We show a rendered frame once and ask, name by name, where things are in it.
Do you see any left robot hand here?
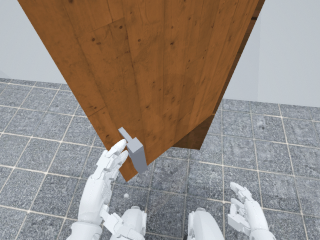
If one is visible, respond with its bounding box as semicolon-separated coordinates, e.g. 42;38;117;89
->
78;139;145;240

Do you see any left robot forearm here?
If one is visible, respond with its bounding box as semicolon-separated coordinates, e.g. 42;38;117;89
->
66;221;103;240

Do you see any right robot hand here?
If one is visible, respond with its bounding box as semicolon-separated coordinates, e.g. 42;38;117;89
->
227;182;269;237

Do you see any cupboard door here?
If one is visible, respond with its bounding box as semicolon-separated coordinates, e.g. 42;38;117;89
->
17;0;259;182

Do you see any left robot thigh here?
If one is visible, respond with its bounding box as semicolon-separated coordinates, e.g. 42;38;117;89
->
110;208;147;240

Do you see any robot thigh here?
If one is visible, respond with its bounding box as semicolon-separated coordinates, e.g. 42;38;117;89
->
110;208;147;240
188;210;225;240

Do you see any handle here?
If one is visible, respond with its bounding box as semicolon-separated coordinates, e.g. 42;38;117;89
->
118;127;148;175

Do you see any right robot thigh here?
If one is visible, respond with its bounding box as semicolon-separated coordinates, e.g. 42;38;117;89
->
188;210;225;240

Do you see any right robot forearm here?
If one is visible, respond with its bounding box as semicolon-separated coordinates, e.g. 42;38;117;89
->
249;229;276;240

